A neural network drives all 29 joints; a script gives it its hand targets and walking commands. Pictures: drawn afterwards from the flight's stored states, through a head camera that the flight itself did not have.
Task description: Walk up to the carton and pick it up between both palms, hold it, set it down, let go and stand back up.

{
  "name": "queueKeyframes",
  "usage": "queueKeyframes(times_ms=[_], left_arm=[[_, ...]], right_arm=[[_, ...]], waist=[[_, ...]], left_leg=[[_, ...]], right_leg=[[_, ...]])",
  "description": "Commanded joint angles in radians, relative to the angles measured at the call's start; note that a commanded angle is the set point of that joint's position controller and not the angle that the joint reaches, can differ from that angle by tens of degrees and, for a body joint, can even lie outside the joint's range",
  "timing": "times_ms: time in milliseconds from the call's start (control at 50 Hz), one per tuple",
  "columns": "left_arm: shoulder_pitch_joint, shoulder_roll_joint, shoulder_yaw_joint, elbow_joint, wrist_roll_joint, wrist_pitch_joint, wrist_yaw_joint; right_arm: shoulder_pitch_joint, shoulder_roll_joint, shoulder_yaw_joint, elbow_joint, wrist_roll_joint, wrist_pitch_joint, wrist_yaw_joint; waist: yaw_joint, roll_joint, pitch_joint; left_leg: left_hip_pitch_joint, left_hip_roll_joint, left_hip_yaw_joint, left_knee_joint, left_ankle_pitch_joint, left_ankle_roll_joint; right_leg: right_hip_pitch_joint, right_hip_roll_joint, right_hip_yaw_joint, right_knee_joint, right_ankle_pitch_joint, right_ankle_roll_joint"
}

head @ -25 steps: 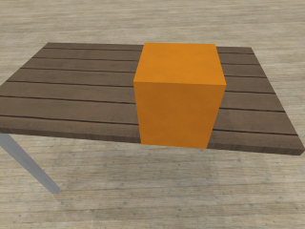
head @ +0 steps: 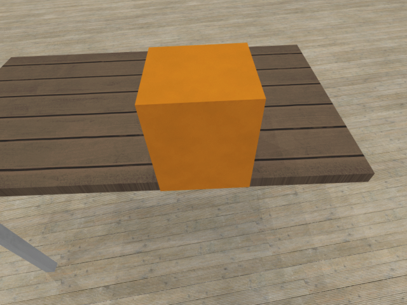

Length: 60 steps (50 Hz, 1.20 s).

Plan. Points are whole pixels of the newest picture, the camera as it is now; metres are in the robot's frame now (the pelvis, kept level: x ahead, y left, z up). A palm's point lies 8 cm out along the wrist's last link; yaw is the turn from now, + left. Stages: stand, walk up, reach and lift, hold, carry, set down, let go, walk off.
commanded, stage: walk up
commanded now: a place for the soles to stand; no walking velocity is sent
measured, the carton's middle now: (201, 120) +0.49 +0.03 +0.11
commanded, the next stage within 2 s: none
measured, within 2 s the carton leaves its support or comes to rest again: neither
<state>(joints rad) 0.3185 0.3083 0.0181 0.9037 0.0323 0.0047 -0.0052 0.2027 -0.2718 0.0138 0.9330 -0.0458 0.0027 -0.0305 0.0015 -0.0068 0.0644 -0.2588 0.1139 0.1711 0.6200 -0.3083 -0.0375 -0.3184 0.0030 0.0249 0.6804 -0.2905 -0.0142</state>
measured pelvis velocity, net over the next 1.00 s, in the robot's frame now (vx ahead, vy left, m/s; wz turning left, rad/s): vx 0.04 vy -0.01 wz -0.01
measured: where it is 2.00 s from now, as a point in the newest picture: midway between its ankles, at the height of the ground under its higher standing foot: outside the picture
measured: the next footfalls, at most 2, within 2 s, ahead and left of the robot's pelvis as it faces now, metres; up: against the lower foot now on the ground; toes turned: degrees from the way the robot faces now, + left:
left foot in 0.24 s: +0.07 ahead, +0.11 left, +0.00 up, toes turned -3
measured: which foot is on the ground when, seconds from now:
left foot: down 0.00-0.00, up 0.02-0.22, down 0.24-1.00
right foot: down 0.00-1.00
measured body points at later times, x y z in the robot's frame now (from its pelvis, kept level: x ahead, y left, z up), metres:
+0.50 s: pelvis +0.04 -0.01 +0.02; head +0.04 -0.01 +0.47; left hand +0.09 +0.23 -0.13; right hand +0.09 -0.25 -0.13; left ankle +0.03 +0.10 -0.72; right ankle +0.02 -0.10 -0.72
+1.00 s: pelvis +0.04 -0.01 +0.02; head +0.05 -0.01 +0.47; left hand +0.07 +0.24 -0.13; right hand +0.06 -0.25 -0.13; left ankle +0.03 +0.10 -0.72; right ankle +0.02 -0.10 -0.72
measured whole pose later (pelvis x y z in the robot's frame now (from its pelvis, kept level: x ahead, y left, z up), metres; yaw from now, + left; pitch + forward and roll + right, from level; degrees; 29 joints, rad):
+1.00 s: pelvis +0.04 -0.01 +0.02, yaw -1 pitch -1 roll +0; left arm 0.26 0.22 -0.05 1.06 0.00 -0.02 0.02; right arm 0.25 -0.22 0.05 1.07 -0.01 -0.02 -0.02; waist 0.00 0.00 0.03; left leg -0.16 0.01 0.05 0.44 -0.26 0.01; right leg -0.15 0.05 0.02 0.44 -0.27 -0.04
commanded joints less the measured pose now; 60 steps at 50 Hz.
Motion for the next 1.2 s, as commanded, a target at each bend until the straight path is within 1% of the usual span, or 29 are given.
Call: queueKeyframes(times_ms=[0,20,40,60,80,120,140,160,180,200,220,240,260,280,300,320,360,400,420,500,640,700,880,980,1000,1020,1060,1100,1180], left_arm=[[0.065,0.165,0.039,-0.045,-0.037,0.004,0.024],[0.046,0.148,0.035,-0.050,-0.034,0.009,0.028],[0.040,0.134,0.029,-0.054,-0.029,0.011,0.032],[0.036,0.127,0.023,-0.058,-0.022,0.010,0.034],[0.060,0.108,0.018,-0.054,-0.016,0.003,0.033],[0.033,0.096,0.014,-0.059,-0.007,-0.005,0.030],[0.001,0.090,0.010,-0.067,-0.006,-0.006,0.028],[-0.036,0.084,0.003,-0.072,-0.006,-0.005,0.025],[-0.060,0.074,-0.005,-0.077,-0.006,-0.005,0.022],[-0.054,0.049,-0.017,-0.078,-0.009,-0.009,0.017],[-0.028,0.020,-0.028,-0.074,-0.017,-0.013,0.013],[0.019,0.005,-0.035,-0.066,-0.022,-0.012,0.014],[0.048,0.008,-0.032,-0.043,-0.019,-0.006,0.020],[0.052,0.015,-0.028,-0.028,-0.016,-0.007,0.022],[0.043,0.043,-0.022,-0.016,-0.016,-0.012,0.022],[0.031,0.068,-0.019,-0.003,-0.022,-0.020,0.021],[0.017,0.072,-0.022,0.015,-0.023,-0.032,0.019],[0.014,0.054,-0.029,0.027,-0.022,-0.040,0.023],[0.013,0.050,-0.031,0.034,-0.024,-0.042,0.025],[-0.006,0.036,-0.035,0.055,-0.028,-0.040,0.026],[-0.021,0.038,-0.039,0.086,-0.029,-0.037,0.028],[-0.018,0.040,-0.042,0.097,-0.031,-0.037,0.030],[-0.012,0.044,-0.044,0.129,-0.029,-0.036,0.034],[-0.003,0.038,-0.049,0.146,-0.028,-0.037,0.037],[-0.036,0.039,-0.050,0.139,-0.039,-0.037,0.040],[-0.023,0.039,-0.050,0.141,-0.041,-0.039,0.041],[-0.020,0.042,-0.048,0.146,-0.039,-0.040,0.043],[-0.024,0.039,-0.047,0.148,-0.037,-0.038,0.044],[-0.034,0.035,-0.047,0.151,-0.037,-0.031,0.045]], right_arm=[[0.007,-0.073,0.002,-0.069,0.017,0.028,0.007],[0.006,-0.081,0.004,-0.067,0.015,0.026,0.005],[0.011,-0.083,0.007,-0.064,0.014,0.020,0.003],[0.027,-0.087,0.006,-0.060,0.016,0.010,0.001],[0.045,-0.084,0.009,-0.059,0.010,0.001,0.003],[0.061,-0.081,0.009,-0.053,0.010,-0.011,0.001],[0.074,-0.074,0.010,-0.052,0.013,-0.016,0.001],[0.095,-0.067,0.010,-0.043,0.018,-0.023,0.002],[0.122,-0.070,0.007,-0.035,0.018,-0.029,0.003],[0.134,-0.093,0.001,-0.030,0.017,-0.034,0.003],[0.119,-0.119,-0.005,-0.035,0.020,-0.036,0.001],[0.072,-0.145,-0.008,-0.044,0.027,-0.032,0.000],[0.030,-0.154,-0.009,-0.036,0.036,-0.023,0.005],[-0.002,-0.134,-0.003,-0.031,0.038,-0.016,0.013],[-0.005,-0.103,0.005,-0.025,0.041,-0.015,0.019],[0.008,-0.080,0.011,-0.021,0.040,-0.018,0.022],[0.061,-0.063,0.018,-0.006,0.039,-0.030,0.021],[0.080,-0.073,0.012,0.014,0.038,-0.035,0.021],[0.083,-0.075,0.009,0.022,0.037,-0.036,0.020],[0.094,-0.077,0.008,0.038,0.035,-0.035,0.014],[0.079,-0.076,0.010,0.064,0.034,-0.031,0.009],[0.078,-0.074,0.012,0.077,0.033,-0.030,0.008],[0.085,-0.064,0.018,0.111,0.034,-0.028,0.006],[0.088,-0.060,0.019,0.126,0.033,-0.026,0.005],[0.053,-0.072,0.015,0.129,0.046,-0.022,0.001],[0.053,-0.072,0.016,0.131,0.045,-0.020,-0.002],[0.060,-0.066,0.016,0.136,0.044,-0.020,-0.004],[0.064,-0.065,0.015,0.142,0.045,-0.017,-0.005],[0.053,-0.070,0.011,0.150,0.043,-0.007,-0.006]], waist=[[0.025,-0.162,0.071],[0.025,-0.172,0.105],[0.025,-0.179,0.100],[0.025,-0.184,0.060],[0.025,-0.167,0.004],[0.014,-0.134,-0.066],[-0.003,-0.114,-0.087],[-0.027,-0.086,-0.105],[-0.045,-0.037,-0.129],[-0.047,0.029,-0.150],[-0.026,0.092,-0.152],[0.016,0.111,-0.125],[0.038,0.124,-0.072],[0.042,0.152,-0.015],[0.031,0.141,0.015],[0.019,0.120,0.024],[0.001,0.059,0.002],[0.000,0.032,-0.014],[-0.001,0.027,-0.026],[-0.007,-0.009,-0.051],[-0.007,-0.016,-0.050],[-0.005,-0.012,-0.039],[-0.007,0.021,-0.019],[-0.003,0.019,-0.004],[-0.002,0.032,0.019],[0.002,0.032,-0.004],[0.000,0.013,-0.032],[-0.003,0.003,-0.055],[-0.005,-0.002,-0.056]], left_leg=[[-0.175,-0.053,-0.117,0.241,-0.337,0.053],[-0.217,-0.044,-0.128,0.248,-0.318,0.057],[-0.246,-0.038,-0.141,0.236,-0.286,0.057],[-0.244,-0.037,-0.146,0.216,-0.244,0.057],[-0.230,-0.038,-0.157,0.196,-0.216,0.056],[-0.136,-0.043,-0.161,0.108,-0.135,0.058],[-0.062,-0.050,-0.158,0.020,-0.061,0.064],[0.035,-0.059,-0.146,-0.095,0.068,0.071],[0.133,-0.056,-0.155,-0.173,0.208,0.076],[0.203,-0.011,-0.219,-0.190,0.299,0.087],[0.207,0.075,-0.325,-0.242,0.299,0.116],[0.136,0.148,-0.420,-0.290,0.201,0.157],[0.001,0.154,-0.395,-0.292,0.037,0.181],[-0.069,0.106,-0.350,-0.293,-0.045,0.160],[-0.079,0.052,-0.302,-0.281,-0.029,0.128],[-0.033,0.007,-0.257,-0.254,0.063,0.106],[0.043,-0.001,-0.237,-0.224,0.207,0.096],[0.068,0.008,-0.235,-0.203,0.277,0.102],[0.079,0.006,-0.224,-0.197,0.285,0.100],[0.102,0.006,-0.218,-0.208,0.282,0.097],[0.120,0.002,-0.213,-0.225,0.261,0.096],[0.123,0.004,-0.213,-0.227,0.276,0.095],[0.116,0.000,-0.213,-0.247,0.233,0.093],[0.111,-0.004,-0.212,-0.252,0.208,0.092],[0.101,0.004,-0.206,-0.237,0.309,0.088],[0.118,0.007,-0.202,-0.225,0.348,0.088],[0.135,0.011,-0.199,-0.217,0.363,0.088],[0.143,0.012,-0.197,-0.218,0.343,0.089],[0.149,0.009,-0.191,-0.236,0.247,0.092]], right_leg=[[-0.036,-0.232,0.448,-0.468,-0.157,-0.128],[-0.018,-0.220,0.426,-0.469,-0.141,-0.128],[0.032,-0.203,0.392,-0.446,-0.040,-0.131],[0.086,-0.196,0.361,-0.409,0.096,-0.137],[0.139,-0.209,0.374,-0.382,0.164,-0.149],[0.151,-0.205,0.334,-0.329,0.249,-0.161],[0.128,-0.188,0.289,-0.297,0.267,-0.151],[0.083,-0.164,0.234,-0.260,0.283,-0.130],[0.043,-0.134,0.184,-0.214,0.284,-0.107],[-0.002,-0.103,0.153,-0.165,0.270,-0.074],[-0.026,-0.053,0.102,-0.121,0.182,-0.037],[-0.010,-0.006,0.064,-0.119,0.020,-0.013],[0.078,-0.026,0.065,-0.176,-0.051,-0.011],[0.119,-0.048,0.102,-0.232,-0.015,-0.018],[0.127,-0.066,0.148,-0.267,0.052,-0.026],[0.099,-0.077,0.170,-0.279,0.116,-0.032],[0.073,-0.074,0.150,-0.284,0.203,-0.037],[0.095,-0.077,0.137,-0.291,0.273,-0.039],[0.105,-0.081,0.138,-0.291,0.306,-0.038],[0.118,-0.076,0.116,-0.292,0.309,-0.043],[0.117,-0.078,0.114,-0.310,0.282,-0.044],[0.114,-0.077,0.113,-0.312,0.293,-0.041],[0.117,-0.079,0.111,-0.327,0.242,-0.040],[0.114,-0.081,0.113,-0.342,0.223,-0.038],[0.101,-0.095,0.131,-0.322,0.363,-0.040],[0.112,-0.101,0.131,-0.310,0.418,-0.037],[0.128,-0.100,0.126,-0.298,0.450,-0.037],[0.139,-0.100,0.127,-0.297,0.436,-0.041],[0.111,-0.092,0.134,-0.313,0.322,-0.042]])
